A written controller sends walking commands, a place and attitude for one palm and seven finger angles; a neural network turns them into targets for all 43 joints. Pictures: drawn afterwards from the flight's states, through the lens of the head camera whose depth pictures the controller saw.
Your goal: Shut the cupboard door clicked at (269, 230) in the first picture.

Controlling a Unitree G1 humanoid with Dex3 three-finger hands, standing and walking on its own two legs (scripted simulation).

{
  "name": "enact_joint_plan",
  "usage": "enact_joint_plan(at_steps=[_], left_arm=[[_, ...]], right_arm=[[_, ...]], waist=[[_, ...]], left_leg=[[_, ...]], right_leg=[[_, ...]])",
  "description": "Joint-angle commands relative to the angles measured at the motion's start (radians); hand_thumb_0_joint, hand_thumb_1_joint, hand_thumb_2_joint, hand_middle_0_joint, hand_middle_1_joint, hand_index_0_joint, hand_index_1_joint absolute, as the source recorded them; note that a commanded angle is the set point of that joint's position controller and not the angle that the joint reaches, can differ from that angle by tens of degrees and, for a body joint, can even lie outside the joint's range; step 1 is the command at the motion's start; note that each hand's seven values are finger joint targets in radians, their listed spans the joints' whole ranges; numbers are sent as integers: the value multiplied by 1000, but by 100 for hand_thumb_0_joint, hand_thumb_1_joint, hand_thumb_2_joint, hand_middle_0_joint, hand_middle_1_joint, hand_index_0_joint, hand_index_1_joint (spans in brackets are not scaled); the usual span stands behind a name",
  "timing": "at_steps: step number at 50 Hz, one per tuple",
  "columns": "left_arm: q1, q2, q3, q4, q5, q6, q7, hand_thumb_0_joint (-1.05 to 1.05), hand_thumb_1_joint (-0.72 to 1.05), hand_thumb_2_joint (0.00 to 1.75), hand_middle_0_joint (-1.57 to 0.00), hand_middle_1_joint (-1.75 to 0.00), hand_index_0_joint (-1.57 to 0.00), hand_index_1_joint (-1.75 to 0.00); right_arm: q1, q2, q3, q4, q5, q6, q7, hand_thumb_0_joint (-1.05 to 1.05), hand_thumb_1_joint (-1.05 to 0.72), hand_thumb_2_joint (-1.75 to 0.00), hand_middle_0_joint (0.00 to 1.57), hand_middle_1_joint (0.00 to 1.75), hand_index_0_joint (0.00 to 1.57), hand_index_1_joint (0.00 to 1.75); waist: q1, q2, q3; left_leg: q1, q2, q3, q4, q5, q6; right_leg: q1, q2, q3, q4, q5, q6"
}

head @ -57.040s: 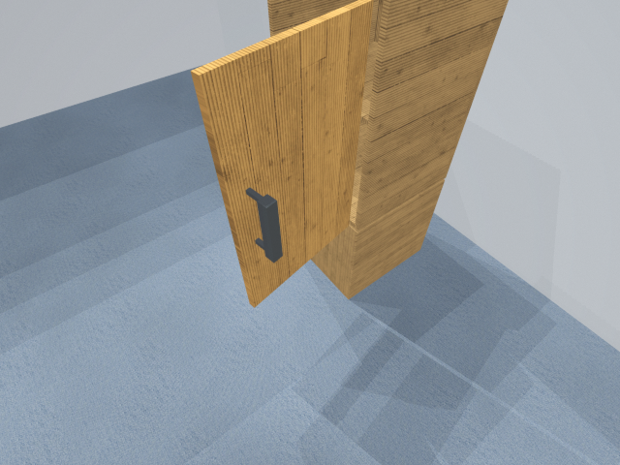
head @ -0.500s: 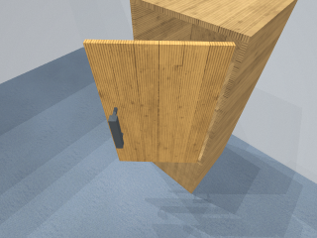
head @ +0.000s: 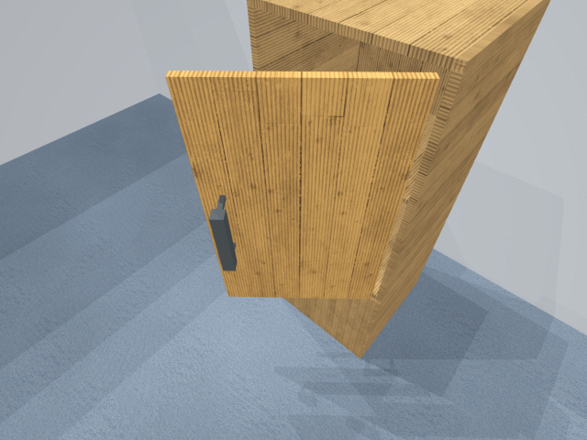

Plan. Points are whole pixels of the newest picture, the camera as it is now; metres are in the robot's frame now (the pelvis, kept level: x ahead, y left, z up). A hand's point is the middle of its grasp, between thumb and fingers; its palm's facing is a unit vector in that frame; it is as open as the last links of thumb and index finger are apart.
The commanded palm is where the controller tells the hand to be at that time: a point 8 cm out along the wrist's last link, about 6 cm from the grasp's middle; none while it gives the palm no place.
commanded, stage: look again from close up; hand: left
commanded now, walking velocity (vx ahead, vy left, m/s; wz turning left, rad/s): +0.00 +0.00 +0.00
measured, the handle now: (226, 233) +0.48 +0.16 -0.05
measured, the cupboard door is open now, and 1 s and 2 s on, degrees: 40 40 40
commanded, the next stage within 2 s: raise the hand and make a fist in 0.10 s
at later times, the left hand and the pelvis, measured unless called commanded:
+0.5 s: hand (177, 406) +0.17 +0.17 -0.03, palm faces +0.04 -1.00 -0.02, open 6.7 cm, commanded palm +0.11 +0.23 -0.07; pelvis -0.03 -0.02 -0.07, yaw +1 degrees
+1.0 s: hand (165, 419) +0.16 +0.19 -0.06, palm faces +0.03 -1.00 -0.03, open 4.3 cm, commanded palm +0.13 +0.24 -0.06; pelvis -0.05 -0.01 -0.11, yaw +1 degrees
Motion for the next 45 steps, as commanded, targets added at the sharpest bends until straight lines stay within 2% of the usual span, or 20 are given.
enact_joint_plan(at_steps=[1, 9, 10, 11, 12, 13, 14, 15, 17, 18, 19, 20, 22, 23, 27, 33, 36, 41, 43, 45], left_arm=[[47, 119, 21, -32, -1, -14, 9, 0, 90, 90, -20, -30, -20, -30], [35, 147, 27, -20, 0, -17, 7, 0, 90, 90, -20, -30, -20, -30], [125, 118, 27, 14, 13, -28, 44, 0, 90, 90, -20, -30, -20, -30], [-749, 735, 476, -1665, -122, -307, 57, 0, 90, 90, -20, -30, -20, -30], [-7, 184, 58, -1295, -131, -218, 58, 0, 90, 90, -22, -32, -22, -32], [254, -42, -17, -1232, -192, -76, 56, 0, 90, 90, -24, -34, -24, -34], [101, 11, 17, -1142, -167, -77, 72, 0, 90, 90, -25, -36, -25, -36], [77, 0, 50, -1079, -167, -116, 54, 0, 90, 90, -27, -38, -27, -38], [272, -4, 118, -869, -192, -252, -21, 0, 90, 90, -31, -42, -31, -42], [372, -1, 157, -797, -204, -336, -83, 0, 90, 90, -33, -44, -33, -44], [404, -1, 184, -798, -229, -434, -147, 0, 90, 90, -35, -46, -35, -46], [403, -1, 190, -806, -248, -531, -219, 0, 90, 90, -36, -48, -36, -48], [320, 86, 236, -837, -270, -696, -361, 0, 90, 90, -40, -52, -40, -52], [324, 161, 312, -832, -278, -709, -394, 0, 90, 90, -42, -54, -42, -54], [164, 190, 303, -1112, -361, -606, -422, 0, 90, 90, -49, -62, -49, -62], [-46, 198, 212, -1427, -328, -609, -353, 0, 90, 90, -60, -74, -60, -74], [15, 185, 199, -1322, -327, -555, -380, 0, 90, 90, -66, -80, -66, -80], [132, 200, 267, -1228, -347, -400, -389, 0, 90, 90, -75, -90, -75, -90], [158, 231, 321, -1235, -346, -381, -356, 0, 90, 90, -79, -94, -79, -94], [160, 205, 314, -1271, -349, -398, -330, 0, 90, 90, -82, -98, -82, -98]], right_arm=[[18, -124, -25, -40, 2, -23, -6, 0, -90, -90, 20, 30, 20, 30], [-28, -144, -28, -21, 5, -28, -10, 0, -90, -90, 20, 30, 20, 30], [-79, -144, -31, -74, 17, -27, -5, 0, -90, -90, 20, 30, 20, 30], [29, -348, -81, -339, 29, -221, -99, 0, -90, -90, 20, 30, 20, 30], [-66, -213, -26, -342, 79, -302, -115, 0, -90, -90, 20, 30, 20, 30], [-102, -167, -33, -367, 52, -339, -92, 0, -90, -90, 20, 30, 20, 30], [-56, -169, -48, -340, 63, -359, -61, 0, -90, -90, 20, 30, 20, 30], [-66, -195, -76, -376, 47, -361, -45, 0, -90, -90, 20, 30, 20, 30], [-114, -196, -91, -437, 29, -358, -24, 0, -90, -90, 20, 30, 20, 30], [-121, -192, -101, -463, 32, -355, -8, 0, -90, -90, 20, 30, 20, 30], [-130, -186, -109, -484, 20, -350, 6, 0, -90, -90, 20, 30, 20, 30], [-153, -187, -116, -510, 13, -347, 14, 0, -90, -90, 20, 30, 20, 30], [-179, -194, -124, -560, 14, -345, 25, 0, -90, -90, 20, 30, 20, 30], [-172, -195, -129, -587, 22, -334, 26, 0, -90, -90, 20, 30, 20, 30], [-208, -200, -113, -729, 49, -312, -4, 0, -90, -90, 20, 30, 20, 30], [-132, -198, -85, -690, 39, -320, -59, 0, -90, -90, 20, 30, 20, 30], [-124, -199, -80, -658, 43, -319, -72, 0, -90, -90, 20, 30, 20, 30], [-148, -178, -76, -679, 56, -289, -72, 0, -90, -90, 20, 30, 20, 30], [-160, -170, -76, -683, 53, -281, -72, 0, -90, -90, 20, 30, 20, 30], [-152, -159, -76, -683, 48, -280, -65, 0, -90, -90, 20, 30, 20, 30]], waist=[[15, -35, 39], [17, -10, 10], [38, -48, -4], [-120, 47, -409], [-10, 374, -538], [22, 372, -426], [-50, 157, -173], [-52, 62, -4], [-10, -211, 56], [32, -189, 11], [61, -259, -86], [73, -268, -132], [75, -176, -209], [100, -91, -248], [85, 42, -348], [-29, 41, -368], [-25, 40, -345], [36, -10, -391], [66, -15, -424], [64, -20, -448]], left_leg=[[0, 96, -120, -127, 45, 24], [48, 100, -98, -107, 167, 22], [27, 129, -70, 77, 290, -5], [340, 72, -113, 87, 466, 16], [420, 80, -134, 54, 582, -4], [289, 76, -117, -5, 680, -51], [92, 66, -139, 14, 489, -49], [-60, 40, -142, 47, 252, -45], [-295, 4, -124, 172, 13, -24], [-337, -10, -102, 238, 60, -31], [-399, -15, -89, 315, 66, -40], [-465, -24, -74, 386, 40, -41], [-591, -34, -64, 513, -29, -41], [-627, -34, -53, 552, -31, -33], [-674, -36, -41, 608, -176, -3], [-658, 11, -96, 694, -155, 27], [-697, 12, -106, 697, -165, 22], [-732, 3, -101, 660, -146, 13], [-726, 4, -105, 650, -113, 12], [-693, 6, -108, 631, -75, 8]], right_leg=[[-66, -69, 82, -110, 64, -39], [-34, -82, 87, -112, 201, -35], [-31, -132, 117, -130, 479, -15], [-19, -29, -21, 105, 496, -15], [-160, 15, -84, 199, 193, -9], [-165, 12, -113, 188, 77, -11], [-255, 4, -104, 142, 51, -1], [-314, 5, -122, 87, 50, -9], [-430, 3, -136, 117, -7, -13], [-436, 2, -125, 184, 54, -25], [-465, 4, -119, 276, 71, -27], [-507, 2, -95, 345, 74, -26], [-567, -15, -19, 444, 23, -30], [-558, -23, 32, 466, 14, -37], [-606, -20, 116, 407, -321, -28], [-717, 15, 86, 443, -261, -19], [-725, 17, 67, 448, -258, -17], [-617, -3, 77, 422, -259, -5], [-580, -2, 71, 440, -215, -6], [-570, -2, 42, 467, -123, -5]])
